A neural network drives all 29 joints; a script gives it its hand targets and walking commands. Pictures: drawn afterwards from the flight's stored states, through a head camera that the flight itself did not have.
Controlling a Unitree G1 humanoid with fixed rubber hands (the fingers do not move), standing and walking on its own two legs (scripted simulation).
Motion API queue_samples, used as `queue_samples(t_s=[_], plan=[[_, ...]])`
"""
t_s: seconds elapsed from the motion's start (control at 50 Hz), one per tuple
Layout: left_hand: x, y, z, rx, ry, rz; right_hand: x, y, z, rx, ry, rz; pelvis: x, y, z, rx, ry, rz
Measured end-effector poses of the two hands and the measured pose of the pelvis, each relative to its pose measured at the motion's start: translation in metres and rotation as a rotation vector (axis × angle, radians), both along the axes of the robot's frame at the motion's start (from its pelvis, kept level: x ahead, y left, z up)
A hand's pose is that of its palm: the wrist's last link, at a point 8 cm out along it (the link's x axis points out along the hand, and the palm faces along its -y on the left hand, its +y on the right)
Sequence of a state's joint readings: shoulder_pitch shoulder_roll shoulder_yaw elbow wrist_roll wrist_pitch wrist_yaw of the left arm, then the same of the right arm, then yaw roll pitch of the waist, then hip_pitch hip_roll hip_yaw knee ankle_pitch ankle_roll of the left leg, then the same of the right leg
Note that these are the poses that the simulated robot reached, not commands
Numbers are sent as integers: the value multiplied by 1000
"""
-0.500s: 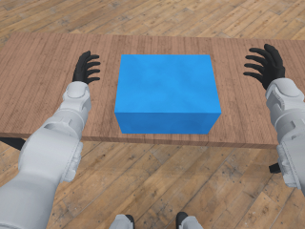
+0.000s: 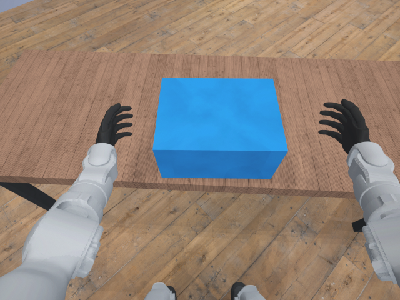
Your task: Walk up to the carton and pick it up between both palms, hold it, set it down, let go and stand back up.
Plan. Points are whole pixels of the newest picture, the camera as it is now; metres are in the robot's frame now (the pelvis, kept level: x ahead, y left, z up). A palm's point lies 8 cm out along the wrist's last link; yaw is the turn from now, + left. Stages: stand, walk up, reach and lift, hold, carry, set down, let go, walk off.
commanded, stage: set down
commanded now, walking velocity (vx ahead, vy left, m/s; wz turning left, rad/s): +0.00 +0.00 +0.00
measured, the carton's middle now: (216, 128) +0.55 -0.01 -0.08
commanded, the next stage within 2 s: let go in 1.90 s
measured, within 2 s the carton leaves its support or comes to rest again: neither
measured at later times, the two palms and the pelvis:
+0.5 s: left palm (101, 176) +0.37 +0.23 +0.00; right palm (358, 179) +0.37 -0.28 +0.02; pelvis +0.00 +0.00 +0.01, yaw +0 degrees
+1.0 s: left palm (87, 212) +0.30 +0.24 -0.02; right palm (357, 216) +0.31 -0.28 -0.02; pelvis +0.02 -0.01 +0.02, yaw +2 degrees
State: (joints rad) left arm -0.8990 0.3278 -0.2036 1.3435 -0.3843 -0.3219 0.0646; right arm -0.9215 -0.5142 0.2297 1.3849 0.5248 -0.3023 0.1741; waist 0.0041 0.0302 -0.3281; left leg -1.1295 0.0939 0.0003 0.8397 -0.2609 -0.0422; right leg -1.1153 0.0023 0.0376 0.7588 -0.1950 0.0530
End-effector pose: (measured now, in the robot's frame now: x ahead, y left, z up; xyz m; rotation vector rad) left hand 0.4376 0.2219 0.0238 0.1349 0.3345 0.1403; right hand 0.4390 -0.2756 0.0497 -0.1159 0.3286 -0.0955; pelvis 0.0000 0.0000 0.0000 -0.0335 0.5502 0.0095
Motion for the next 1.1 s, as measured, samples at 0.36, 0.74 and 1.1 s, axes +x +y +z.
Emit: queue_samples(t_s=[0.36,0.74,1.1], plan=[[-49,3,-18,-23,-11,-10,-49,-3,-24,-2,15,44,-3,0,4,0,-70,5],[-100,13,-39,-79,26,62,-101,-9,-48,-11,61,54,7,0,12,5,-158,14],[-157,23,-45,-66,138,137,-139,-4,-74,3,146,96,24,-11,26,45,-277,28]])
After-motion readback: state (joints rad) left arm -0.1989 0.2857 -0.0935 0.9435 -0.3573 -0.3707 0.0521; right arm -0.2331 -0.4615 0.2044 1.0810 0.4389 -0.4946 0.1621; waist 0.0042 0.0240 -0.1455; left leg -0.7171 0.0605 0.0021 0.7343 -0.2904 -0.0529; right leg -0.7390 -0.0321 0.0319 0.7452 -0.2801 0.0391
